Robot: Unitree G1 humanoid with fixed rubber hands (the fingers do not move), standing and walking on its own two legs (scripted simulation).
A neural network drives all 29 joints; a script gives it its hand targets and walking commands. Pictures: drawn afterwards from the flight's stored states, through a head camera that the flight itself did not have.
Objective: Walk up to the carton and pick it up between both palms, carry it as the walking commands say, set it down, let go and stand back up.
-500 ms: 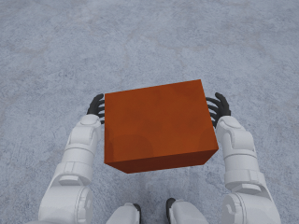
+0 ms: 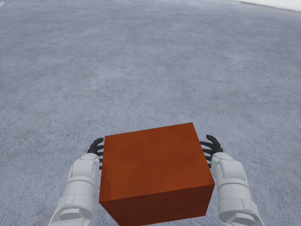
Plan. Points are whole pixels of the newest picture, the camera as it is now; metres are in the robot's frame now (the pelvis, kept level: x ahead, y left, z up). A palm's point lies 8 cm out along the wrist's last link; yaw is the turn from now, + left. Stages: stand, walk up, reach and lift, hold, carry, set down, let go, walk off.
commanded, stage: reach and lift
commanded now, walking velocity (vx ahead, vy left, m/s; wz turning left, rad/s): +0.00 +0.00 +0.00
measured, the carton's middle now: (156, 176) +0.29 -0.02 -0.03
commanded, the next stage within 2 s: hold in 0.94 s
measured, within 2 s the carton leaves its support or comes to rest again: neither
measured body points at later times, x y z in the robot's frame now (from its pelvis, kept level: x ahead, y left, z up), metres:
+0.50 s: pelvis +0.01 -0.01 +0.00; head -0.05 +0.00 +0.45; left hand +0.32 +0.17 +0.03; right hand +0.31 -0.19 +0.04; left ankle +0.01 +0.10 -0.74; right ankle +0.03 -0.13 -0.74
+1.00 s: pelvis +0.00 -0.01 +0.00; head -0.07 -0.02 +0.45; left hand +0.30 +0.17 +0.03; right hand +0.29 -0.19 +0.04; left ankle +0.01 +0.10 -0.74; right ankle +0.03 -0.13 -0.74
